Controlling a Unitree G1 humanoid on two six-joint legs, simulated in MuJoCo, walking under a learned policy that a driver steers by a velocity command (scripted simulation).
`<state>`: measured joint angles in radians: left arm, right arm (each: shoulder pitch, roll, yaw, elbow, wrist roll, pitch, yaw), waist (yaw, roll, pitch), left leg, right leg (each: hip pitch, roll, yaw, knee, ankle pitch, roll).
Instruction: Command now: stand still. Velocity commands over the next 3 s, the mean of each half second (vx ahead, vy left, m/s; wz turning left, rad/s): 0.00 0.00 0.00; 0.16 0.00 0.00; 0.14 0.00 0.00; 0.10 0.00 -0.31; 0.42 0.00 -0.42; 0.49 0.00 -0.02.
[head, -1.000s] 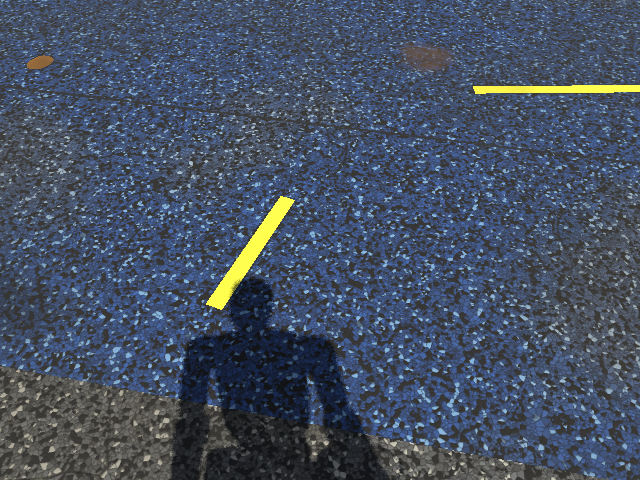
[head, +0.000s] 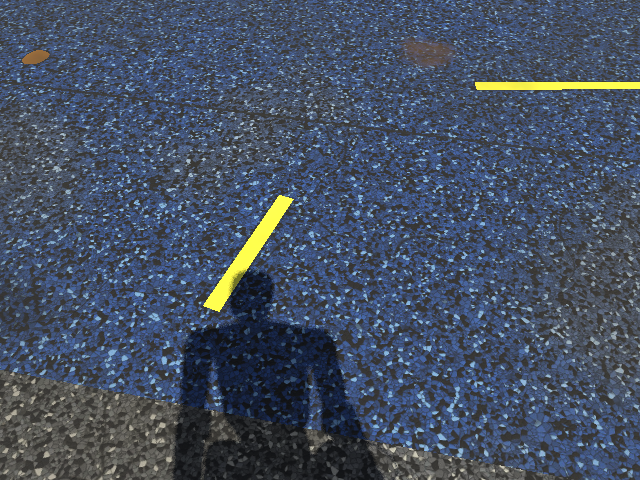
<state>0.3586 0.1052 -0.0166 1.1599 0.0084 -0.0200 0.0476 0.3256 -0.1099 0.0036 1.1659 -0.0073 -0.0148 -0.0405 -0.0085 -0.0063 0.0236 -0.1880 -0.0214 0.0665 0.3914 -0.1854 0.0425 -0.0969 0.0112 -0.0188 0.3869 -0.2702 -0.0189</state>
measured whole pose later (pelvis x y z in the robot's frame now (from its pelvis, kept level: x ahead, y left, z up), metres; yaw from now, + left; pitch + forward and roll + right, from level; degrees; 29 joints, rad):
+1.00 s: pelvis +0.08 +0.02 -0.01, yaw +0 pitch +0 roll +0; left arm 0.53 0.16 0.04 1.16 0.02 -0.05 0.03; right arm 0.30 -0.15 -0.04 1.03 -0.01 -0.07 0.02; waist 0.03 -0.04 0.01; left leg -0.30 -0.01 0.09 0.60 -0.35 0.09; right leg -0.01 0.00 0.02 0.43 -0.42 -0.01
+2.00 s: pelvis +0.28 +0.00 -0.03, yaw -11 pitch -1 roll +0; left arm 0.16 0.19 0.08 0.89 0.02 -0.01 -0.03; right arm 0.38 -0.23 -0.07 1.03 -0.03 -0.05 -0.03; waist -0.02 0.07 0.07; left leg -0.03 0.11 0.24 0.63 -0.53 -0.02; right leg -0.36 0.01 -0.11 0.70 -0.38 -0.14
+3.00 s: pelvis +0.74 -0.18 +0.00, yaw -23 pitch +1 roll +2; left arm 0.03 0.21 0.01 0.79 0.03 -0.05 -0.04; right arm 0.46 -0.19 -0.04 0.98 -0.01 -0.09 0.01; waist -0.08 -0.04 0.05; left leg 0.04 -0.07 0.02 0.22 -0.27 0.05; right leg -0.58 -0.07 -0.02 0.62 -0.05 -0.02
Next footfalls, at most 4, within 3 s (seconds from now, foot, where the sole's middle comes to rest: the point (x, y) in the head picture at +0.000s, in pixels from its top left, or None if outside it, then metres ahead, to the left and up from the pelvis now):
1.00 left None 0.20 0.13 -0.78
1.40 right None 0.31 -0.04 -0.78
2.00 right None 0.34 -0.10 -0.78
2.54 left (360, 393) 0.72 -0.07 -0.78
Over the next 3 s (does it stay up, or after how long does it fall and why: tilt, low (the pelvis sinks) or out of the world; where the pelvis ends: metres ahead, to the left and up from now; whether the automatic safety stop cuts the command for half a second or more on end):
stays up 0.74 -0.18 0.00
